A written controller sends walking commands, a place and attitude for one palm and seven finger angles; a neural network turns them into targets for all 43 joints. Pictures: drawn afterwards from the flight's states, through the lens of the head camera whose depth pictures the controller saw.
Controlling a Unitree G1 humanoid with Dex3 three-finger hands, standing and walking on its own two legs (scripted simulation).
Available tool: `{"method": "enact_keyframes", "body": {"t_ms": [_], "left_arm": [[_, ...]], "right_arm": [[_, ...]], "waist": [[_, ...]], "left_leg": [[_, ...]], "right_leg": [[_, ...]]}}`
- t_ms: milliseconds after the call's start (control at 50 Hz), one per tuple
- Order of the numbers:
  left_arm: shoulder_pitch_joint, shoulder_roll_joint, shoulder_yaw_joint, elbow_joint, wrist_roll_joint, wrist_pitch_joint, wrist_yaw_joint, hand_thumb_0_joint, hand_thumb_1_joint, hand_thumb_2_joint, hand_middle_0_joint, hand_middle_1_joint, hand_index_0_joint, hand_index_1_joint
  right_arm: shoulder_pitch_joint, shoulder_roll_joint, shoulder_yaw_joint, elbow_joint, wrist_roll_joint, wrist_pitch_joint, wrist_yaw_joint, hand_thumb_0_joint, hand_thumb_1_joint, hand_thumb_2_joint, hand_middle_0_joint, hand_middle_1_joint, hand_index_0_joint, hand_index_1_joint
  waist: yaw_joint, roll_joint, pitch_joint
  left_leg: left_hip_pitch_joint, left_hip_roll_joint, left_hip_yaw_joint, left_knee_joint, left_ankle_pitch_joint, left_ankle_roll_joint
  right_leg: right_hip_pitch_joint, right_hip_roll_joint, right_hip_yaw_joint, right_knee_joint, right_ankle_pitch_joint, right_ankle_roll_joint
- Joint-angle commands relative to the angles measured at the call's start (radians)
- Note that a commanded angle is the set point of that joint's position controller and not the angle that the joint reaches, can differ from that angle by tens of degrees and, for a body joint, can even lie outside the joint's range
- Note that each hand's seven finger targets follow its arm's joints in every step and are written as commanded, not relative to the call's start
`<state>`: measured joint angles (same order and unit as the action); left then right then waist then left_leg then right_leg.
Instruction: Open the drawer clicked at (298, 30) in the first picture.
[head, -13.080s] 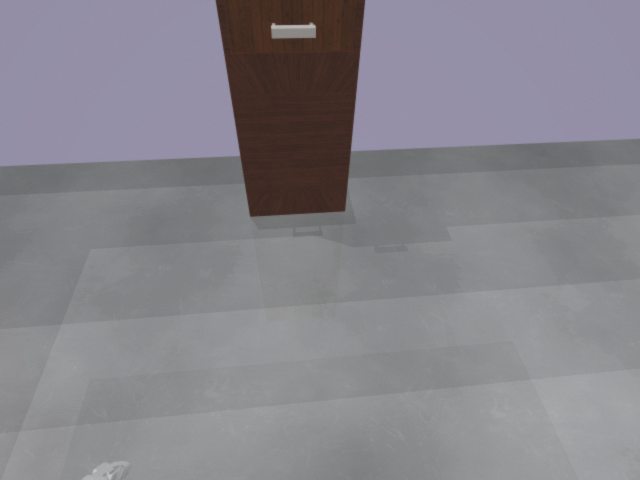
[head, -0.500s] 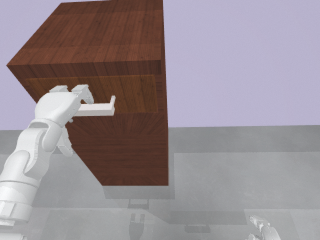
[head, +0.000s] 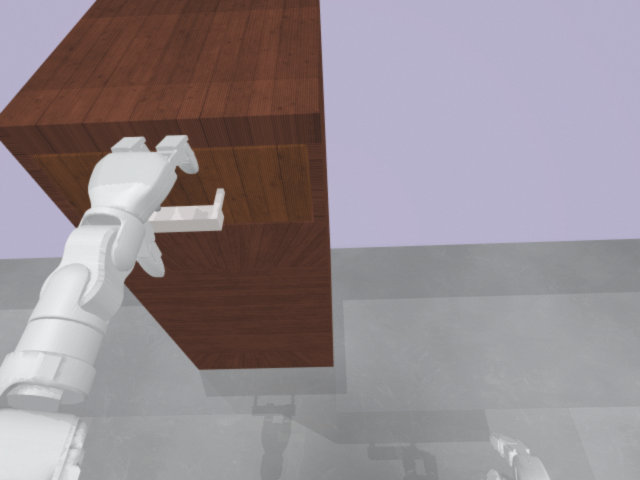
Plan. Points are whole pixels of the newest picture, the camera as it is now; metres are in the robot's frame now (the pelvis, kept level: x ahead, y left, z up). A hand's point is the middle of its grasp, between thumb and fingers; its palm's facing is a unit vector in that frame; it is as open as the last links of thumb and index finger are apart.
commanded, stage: move the hooked fingers above the handle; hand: left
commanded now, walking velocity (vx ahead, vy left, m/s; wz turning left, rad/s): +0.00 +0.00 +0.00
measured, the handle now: (180, 207) +0.47 +0.26 +0.04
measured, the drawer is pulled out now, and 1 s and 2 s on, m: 0.00 0.00 0.00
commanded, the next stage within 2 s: none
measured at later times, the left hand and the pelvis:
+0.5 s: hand (172, 204) +0.43 +0.24 +0.09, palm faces +0.06 -0.04 -1.00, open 13.8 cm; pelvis +0.00 +0.02 +0.00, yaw -1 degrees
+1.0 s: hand (184, 201) +0.43 +0.22 +0.10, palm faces +0.03 -0.07 -1.00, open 13.8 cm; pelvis -0.01 +0.01 +0.00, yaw -1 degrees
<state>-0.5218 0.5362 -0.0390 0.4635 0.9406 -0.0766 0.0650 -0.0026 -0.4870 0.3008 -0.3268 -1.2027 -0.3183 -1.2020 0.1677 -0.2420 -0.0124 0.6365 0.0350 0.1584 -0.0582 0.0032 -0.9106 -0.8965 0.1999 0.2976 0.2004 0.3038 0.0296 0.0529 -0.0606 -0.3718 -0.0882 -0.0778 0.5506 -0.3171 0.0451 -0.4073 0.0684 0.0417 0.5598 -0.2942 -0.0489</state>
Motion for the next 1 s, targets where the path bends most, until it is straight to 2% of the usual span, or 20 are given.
{"method": "enact_keyframes", "body": {"t_ms": [0, 80, 160, 240, 280, 300, 360, 440, 500, 600, 620, 680, 700, 720, 760, 780, 840, 880, 900, 980], "left_arm": [[-0.362, 0.285, 0.136, -0.049, 0.023, 0.101, 0.058, 0.000, -0.500, 0.300, -0.300, -1.200, -0.300, -1.200], [-0.386, 0.191, 0.011, -0.039, 0.014, 0.142, -0.023, 0.000, -0.500, 0.300, -0.300, -1.200, -0.300, -1.200], [-0.483, 0.169, -0.021, -0.144, -0.007, 0.065, -0.075, 0.000, -0.500, 0.300, -0.300, -1.200, -0.300, -1.200], [-0.600, 0.249, 0.061, -0.155, 0.003, -0.034, -0.025, 0.000, -0.500, 0.300, -0.300, -1.200, -0.300, -1.200], [-0.588, 0.298, 0.132, -0.137, 0.012, -0.055, 0.030, 0.000, -0.500, 0.300, -0.300, -1.200, -0.300, -1.200], [-0.592, 0.355, 0.185, -0.112, 0.019, -0.053, 0.060, 0.000, -0.500, 0.300, -0.300, -1.200, -0.300, -1.200], [-0.547, 0.338, 0.206, -0.023, 0.034, -0.008, 0.131, 0.000, -0.500, 0.300, -0.300, -1.200, -0.300, -1.200], [-0.538, 0.414, 0.253, -0.034, 0.050, 0.051, 0.167, 0.000, -0.500, 0.300, -0.300, -1.200, -0.300, -1.200], [-0.513, 0.384, 0.221, -0.013, 0.038, 0.087, 0.152, 0.000, -0.500, 0.300, -0.300, -1.200, -0.300, -1.200], [-0.494, 0.327, 0.124, 0.116, 0.032, 0.110, 0.050, 0.000, -0.500, 0.300, -0.300, -1.200, -0.300, -1.200], [-0.529, 0.284, 0.068, 0.114, 0.033, 0.103, 0.026, 0.000, -0.500, 0.300, -0.300, -1.200, -0.300, -1.200], [-0.545, 0.203, -0.014, 0.110, 0.031, 0.062, -0.038, 0.000, -0.500, 0.300, -0.300, -1.200, -0.300, -1.200], [-0.589, 0.122, -0.090, 0.061, 0.020, 0.035, -0.061, 0.000, -0.500, 0.300, -0.300, -1.200, -0.300, -1.200], [-0.615, 0.132, -0.080, 0.029, 0.012, 0.007, -0.070, 0.000, -0.500, 0.300, -0.300, -1.200, -0.300, -1.200], [-0.641, 0.186, -0.030, -0.019, 0.007, -0.049, -0.069, 0.000, -0.500, 0.300, -0.300, -1.200, -0.300, -1.200], [-0.652, 0.184, -0.025, -0.047, 0.003, -0.073, -0.061, 0.000, -0.500, 0.300, -0.300, -1.200, -0.300, -1.200], [-0.687, 0.266, 0.068, -0.025, 0.001, -0.108, 0.004, 0.000, -0.500, 0.300, -0.300, -1.200, -0.300, -1.200], [-0.660, 0.391, 0.193, 0.037, 0.017, -0.091, 0.069, 0.000, -0.500, 0.300, -0.300, -1.200, -0.300, -1.200], [-0.644, 0.488, 0.280, 0.037, 0.025, -0.080, 0.102, 0.000, -0.500, 0.300, -0.300, -1.200, -0.300, -1.200], [-0.551, 0.447, 0.255, 0.080, 0.058, 0.016, 0.172, 0.000, -0.500, 0.300, -0.300, -1.200, -0.300, -1.200]], "right_arm": [[-0.002, -0.133, -0.036, -0.112, -0.002, -0.009, 0.006, 0.000, -0.900, -0.900, 0.200, 0.300, 0.200, 0.300], [0.022, -0.154, -0.043, -0.133, 0.008, 0.005, 0.011, 0.000, -0.900, -0.900, 0.200, 0.300, 0.200, 0.300], [0.042, -0.153, -0.053, -0.133, 0.001, 0.001, 0.004, 0.000, -0.900, -0.900, 0.200, 0.300, 0.200, 0.300], [0.082, -0.143, -0.060, -0.096, -0.006, -0.008, -0.007, 0.000, -0.900, -0.900, 0.200, 0.300, 0.200, 0.300], [0.099, -0.138, -0.063, -0.083, -0.011, -0.012, -0.003, 0.000, -0.900, -0.900, 0.200, 0.300, 0.200, 0.300], [0.104, -0.142, -0.062, -0.076, -0.016, -0.013, -0.003, 0.000, -0.900, -0.900, 0.200, 0.300, 0.200, 0.300], [0.096, -0.126, -0.057, -0.064, -0.017, -0.016, 0.011, 0.000, -0.900, -0.900, 0.200, 0.300, 0.200, 0.300], [0.065, -0.129, -0.051, -0.076, -0.015, -0.008, 0.015, 0.000, -0.900, -0.900, 0.200, 0.300, 0.200, 0.300], [0.058, -0.136, -0.052, -0.078, -0.008, -0.004, 0.008, 0.000, -0.900, -0.900, 0.200, 0.300, 0.200, 0.300], [0.061, -0.157, -0.047, -0.082, 0.010, -0.003, -0.016, 0.000, -0.900, -0.900, 0.200, 0.300, 0.200, 0.300], [0.067, -0.160, -0.045, -0.085, 0.013, -0.006, -0.018, 0.000, -0.900, -0.900, 0.200, 0.300, 0.200, 0.300], [0.085, -0.159, -0.050, -0.095, 0.011, -0.013, -0.019, 0.000, -0.900, -0.900, 0.200, 0.300, 0.200, 0.300], [0.088, -0.154, -0.055, -0.103, 0.008, -0.018, -0.018, 0.000, -0.900, -0.900, 0.200, 0.300, 0.200, 0.300], [0.095, -0.150, -0.058, -0.099, 0.005, -0.024, -0.019, 0.000, -0.900, -0.900, 0.200, 0.300, 0.200, 0.300], [0.103, -0.149, -0.062, -0.097, -0.003, -0.028, -0.022, 0.000, -0.900, -0.900, 0.200, 0.300, 0.200, 0.300], [0.106, -0.144, -0.064, -0.099, -0.004, -0.031, -0.022, 0.000, -0.900, -0.900, 0.200, 0.300, 0.200, 0.300], [0.117, -0.146, -0.065, -0.081, -0.001, -0.034, -0.022, 0.000, -0.900, -0.900, 0.200, 0.300, 0.200, 0.300], [0.117, -0.147, -0.056, -0.075, -0.004, -0.032, -0.022, 0.000, -0.900, -0.900, 0.200, 0.300, 0.200, 0.300], [0.111, -0.153, -0.054, -0.075, -0.009, -0.029, -0.023, 0.000, -0.900, -0.900, 0.200, 0.300, 0.200, 0.300], [0.059, -0.128, -0.044, -0.084, -0.006, -0.022, -0.010, 0.000, -0.900, -0.900, 0.200, 0.300, 0.200, 0.300]], "waist": [[0.015, -0.017, -0.348], [-0.031, -0.078, -0.354], [-0.054, -0.063, -0.384], [-0.046, 0.012, -0.379], [-0.017, 0.048, -0.413], [-0.003, 0.061, -0.422], [0.018, 0.051, -0.407], [0.034, 0.011, -0.462], [0.015, -0.042, -0.467], [-0.033, -0.089, -0.329], [-0.051, -0.080, -0.312], [-0.070, -0.061, -0.278], [-0.089, -0.043, -0.293], [-0.091, -0.035, -0.290], [-0.075, 0.005, -0.330], [-0.070, 0.021, -0.354], [-0.056, 0.025, -0.346], [-0.023, 0.003, -0.345], [0.008, 0.005, -0.383], [0.037, 0.038, -0.421]], "left_leg": [[0.063, 0.036, 0.051, -0.037, 0.455, -0.022], [0.097, 0.048, 0.047, -0.027, 0.459, -0.007], [0.177, 0.051, 0.023, -0.001, 0.529, 0.000], [0.199, 0.054, -0.001, 0.013, 0.565, -0.024], [0.201, 0.057, -0.002, 0.018, 0.614, -0.041], [0.174, 0.052, 0.002, 0.018, 0.615, -0.047], [0.120, 0.053, 0.019, 0.009, 0.616, -0.056], [0.078, 0.046, 0.041, -0.011, 0.576, -0.043], [0.069, 0.047, 0.050, -0.030, 0.520, -0.024], [0.047, 0.049, 0.064, -0.062, 0.365, 0.001], [0.059, 0.050, 0.061, -0.059, 0.354, 0.004], [0.098, 0.050, 0.050, -0.045, 0.327, 0.009], [0.126, 0.047, 0.048, -0.037, 0.332, 0.010], [0.146, 0.050, 0.039, -0.030, 0.332, 0.009], [0.161, 0.043, 0.032, -0.016, 0.340, 0.005], [0.172, 0.041, 0.029, -0.010, 0.363, 0.002], [0.128, 0.041, 0.020, -0.007, 0.350, -0.007], [0.041, 0.034, 0.030, -0.015, 0.343, -0.008], [0.002, 0.028, 0.037, -0.016, 0.353, -0.009], [-0.015, 0.030, 0.066, -0.025, 0.437, -0.025]], "right_leg": [[0.235, -0.041, -0.029, -0.022, 0.359, -0.007], [0.213, -0.046, -0.031, -0.030, 0.377, 0.004], [0.171, -0.042, -0.023, -0.029, 0.391, 0.006], [0.106, -0.033, -0.030, -0.014, 0.336, -0.006], [0.105, -0.028, -0.036, 0.001, 0.333, -0.012], [0.120, -0.027, -0.036, 0.008, 0.335, -0.017], [0.141, -0.025, -0.041, 0.018, 0.358, -0.020], [0.253, -0.031, -0.021, 0.012, 0.413, -0.014], [0.286, -0.035, -0.018, -0.008, 0.405, -0.006], [0.231, -0.043, -0.020, -0.059, 0.308, 0.005], [0.202, -0.045, -0.024, -0.062, 0.300, 0.006], [0.139, -0.043, -0.024, -0.076, 0.257, 0.004], [0.120, -0.044, -0.020, -0.081, 0.249, 0.003], [0.096, -0.042, -0.020, -0.079, 0.236, 0.003], [0.097, -0.040, -0.010, -0.067, 0.237, -0.003], [0.097, -0.040, -0.012, -0.057, 0.247, -0.005], [0.077, -0.034, -0.020, -0.038, 0.221, -0.012], [0.126, -0.033, -0.019, -0.023, 0.239, -0.015], [0.186, -0.035, -0.007, -0.017, 0.261, -0.015], [0.264, -0.038, -0.002, 0.001, 0.375, -0.014]]}}
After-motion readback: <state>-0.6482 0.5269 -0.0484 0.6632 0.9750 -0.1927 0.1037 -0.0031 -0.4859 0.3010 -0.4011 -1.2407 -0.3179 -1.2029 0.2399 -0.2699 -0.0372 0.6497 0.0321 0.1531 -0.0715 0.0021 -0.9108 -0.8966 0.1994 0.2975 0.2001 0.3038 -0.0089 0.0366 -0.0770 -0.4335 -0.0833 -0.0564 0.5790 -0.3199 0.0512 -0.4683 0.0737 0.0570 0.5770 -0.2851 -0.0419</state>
